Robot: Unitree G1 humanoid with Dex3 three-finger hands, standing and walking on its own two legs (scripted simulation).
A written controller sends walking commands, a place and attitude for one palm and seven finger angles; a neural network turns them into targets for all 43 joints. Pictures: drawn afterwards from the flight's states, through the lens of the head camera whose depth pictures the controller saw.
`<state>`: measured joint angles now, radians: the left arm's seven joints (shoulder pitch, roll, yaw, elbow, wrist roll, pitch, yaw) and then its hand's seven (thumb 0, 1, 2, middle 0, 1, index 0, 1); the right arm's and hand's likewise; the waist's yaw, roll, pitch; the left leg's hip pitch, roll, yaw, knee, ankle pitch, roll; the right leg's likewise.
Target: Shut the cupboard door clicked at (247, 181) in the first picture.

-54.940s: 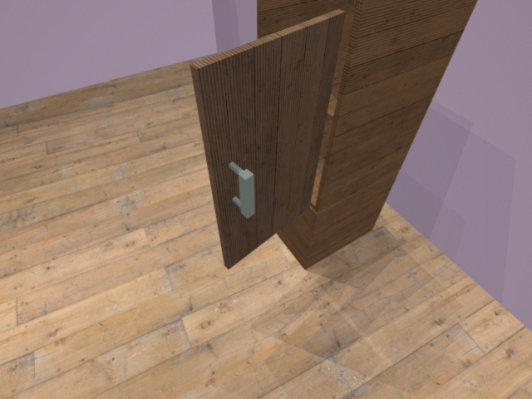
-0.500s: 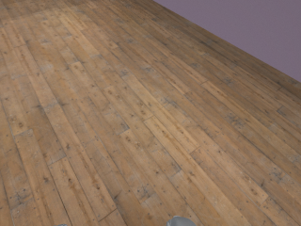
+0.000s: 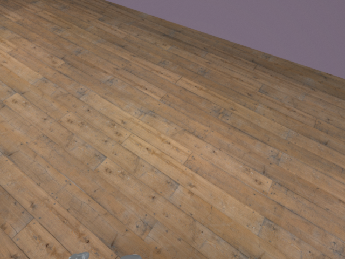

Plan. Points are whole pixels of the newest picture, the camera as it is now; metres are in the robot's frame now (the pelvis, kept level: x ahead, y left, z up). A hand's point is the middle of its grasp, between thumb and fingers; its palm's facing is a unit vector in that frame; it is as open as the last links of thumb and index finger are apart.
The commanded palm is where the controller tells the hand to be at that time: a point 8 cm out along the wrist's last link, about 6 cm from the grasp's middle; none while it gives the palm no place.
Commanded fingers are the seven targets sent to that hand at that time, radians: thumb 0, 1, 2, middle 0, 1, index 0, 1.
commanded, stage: turn to face it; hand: left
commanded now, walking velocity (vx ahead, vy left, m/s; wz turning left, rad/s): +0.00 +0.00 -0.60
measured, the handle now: out of the picture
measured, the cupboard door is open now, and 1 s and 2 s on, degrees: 38 38 38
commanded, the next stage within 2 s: none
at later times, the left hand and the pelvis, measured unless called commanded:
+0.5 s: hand (119, 246) +0.16 +0.14 -0.14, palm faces -0.28 -0.92 -0.28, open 7.4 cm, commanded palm none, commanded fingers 0.00 0.90 0.90 -0.20 -0.30 -0.20 -0.30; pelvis +0.00 -0.03 +0.00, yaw -17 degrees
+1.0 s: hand (139, 220) +0.23 +0.10 -0.15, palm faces -0.53 -0.82 -0.22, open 7.4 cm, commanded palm none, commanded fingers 0.00 0.90 0.90 -0.20 -0.30 -0.20 -0.30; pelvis +0.03 -0.03 +0.01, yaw -36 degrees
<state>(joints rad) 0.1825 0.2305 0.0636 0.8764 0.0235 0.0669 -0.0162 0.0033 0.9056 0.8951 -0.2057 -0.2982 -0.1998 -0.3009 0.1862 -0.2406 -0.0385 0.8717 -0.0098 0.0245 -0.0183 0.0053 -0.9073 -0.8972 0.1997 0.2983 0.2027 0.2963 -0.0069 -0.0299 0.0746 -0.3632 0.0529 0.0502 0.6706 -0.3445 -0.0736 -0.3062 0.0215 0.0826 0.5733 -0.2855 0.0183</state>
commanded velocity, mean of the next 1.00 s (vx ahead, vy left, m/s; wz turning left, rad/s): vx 0.00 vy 0.00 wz -0.60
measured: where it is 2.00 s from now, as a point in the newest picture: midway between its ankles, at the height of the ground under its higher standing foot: outside the picture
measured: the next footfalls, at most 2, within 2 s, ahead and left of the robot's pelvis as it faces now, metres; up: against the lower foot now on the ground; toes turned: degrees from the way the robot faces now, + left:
left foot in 0.02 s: +0.07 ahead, +0.13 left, +0.00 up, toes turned +3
right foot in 0.38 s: +0.00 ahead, -0.14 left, +0.00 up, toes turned -18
